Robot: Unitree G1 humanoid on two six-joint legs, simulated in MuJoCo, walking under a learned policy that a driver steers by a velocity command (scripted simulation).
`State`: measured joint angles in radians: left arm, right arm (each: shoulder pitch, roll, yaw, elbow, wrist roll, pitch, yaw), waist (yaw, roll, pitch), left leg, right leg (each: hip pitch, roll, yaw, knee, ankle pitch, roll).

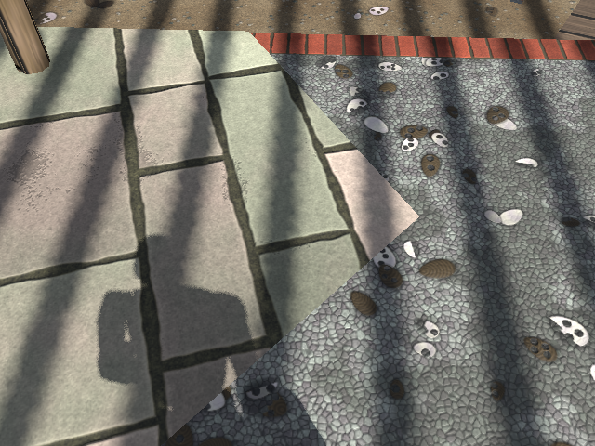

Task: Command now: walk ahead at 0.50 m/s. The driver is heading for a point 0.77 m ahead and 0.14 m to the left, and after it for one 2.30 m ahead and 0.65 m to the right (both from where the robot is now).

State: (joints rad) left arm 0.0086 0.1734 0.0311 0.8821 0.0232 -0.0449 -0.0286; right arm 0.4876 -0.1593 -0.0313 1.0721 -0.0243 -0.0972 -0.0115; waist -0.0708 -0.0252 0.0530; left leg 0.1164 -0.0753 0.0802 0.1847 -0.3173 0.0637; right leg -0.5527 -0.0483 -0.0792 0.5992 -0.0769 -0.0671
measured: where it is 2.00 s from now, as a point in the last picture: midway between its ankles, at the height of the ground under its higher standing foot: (204, 241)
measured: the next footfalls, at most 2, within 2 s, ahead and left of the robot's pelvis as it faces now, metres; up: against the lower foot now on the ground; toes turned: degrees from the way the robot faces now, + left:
right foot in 0.06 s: +0.20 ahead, -0.10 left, +0.00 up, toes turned -4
left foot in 0.62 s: +0.45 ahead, +0.09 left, +0.00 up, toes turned +21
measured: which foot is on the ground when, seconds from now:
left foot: down 0.00-0.08, up 0.10-0.60, down 0.62-1.00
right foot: up 0.00-0.04, down 0.06-0.64, up 0.66-1.00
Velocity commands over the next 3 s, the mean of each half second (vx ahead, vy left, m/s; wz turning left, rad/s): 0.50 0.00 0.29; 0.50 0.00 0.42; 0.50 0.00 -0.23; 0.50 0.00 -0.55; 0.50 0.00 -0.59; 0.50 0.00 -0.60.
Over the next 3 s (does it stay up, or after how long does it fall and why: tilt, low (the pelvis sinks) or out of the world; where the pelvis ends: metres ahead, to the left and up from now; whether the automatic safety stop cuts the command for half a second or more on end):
stays up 1.53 0.06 0.01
